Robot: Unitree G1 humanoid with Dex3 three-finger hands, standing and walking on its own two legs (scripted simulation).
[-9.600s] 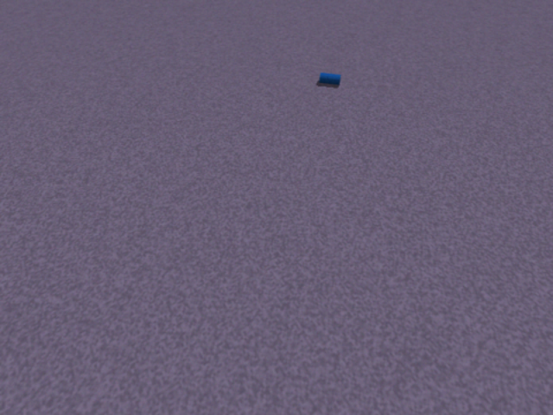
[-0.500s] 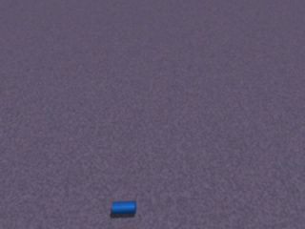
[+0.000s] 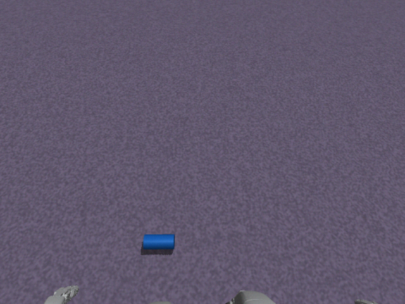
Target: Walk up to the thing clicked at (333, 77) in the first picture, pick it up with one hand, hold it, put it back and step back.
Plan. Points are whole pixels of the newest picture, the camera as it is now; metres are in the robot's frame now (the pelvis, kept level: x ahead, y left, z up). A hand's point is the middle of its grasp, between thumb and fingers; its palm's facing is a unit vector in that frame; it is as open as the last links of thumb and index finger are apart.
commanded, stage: walk up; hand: left
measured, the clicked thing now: (159, 241) +0.42 +0.18 -0.73
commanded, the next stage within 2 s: stand in 1.46 s
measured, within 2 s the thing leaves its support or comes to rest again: neither
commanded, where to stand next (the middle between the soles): +0.03 -0.01 m, yaw -1 degrees
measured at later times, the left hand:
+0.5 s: hand out of the picture +0.06 +0.23 -0.13, palm faces -0.01 -0.93 -0.36, open 7.4 cm
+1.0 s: hand out of the picture +0.10 +0.22 -0.13, palm faces -0.05 -0.94 -0.33, open 7.4 cm
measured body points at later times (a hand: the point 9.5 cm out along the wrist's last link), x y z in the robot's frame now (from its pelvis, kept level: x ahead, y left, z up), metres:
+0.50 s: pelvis -0.01 -0.02 +0.02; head -0.01 -0.03 +0.47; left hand +0.06 +0.28 -0.10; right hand +0.08 -0.32 -0.11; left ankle +0.00 +0.11 -0.73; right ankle -0.02 -0.15 -0.73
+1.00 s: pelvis +0.00 -0.02 +0.02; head +0.01 -0.02 +0.47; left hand +0.11 +0.27 -0.11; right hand +0.06 -0.33 -0.11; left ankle +0.00 +0.11 -0.73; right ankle -0.02 -0.15 -0.73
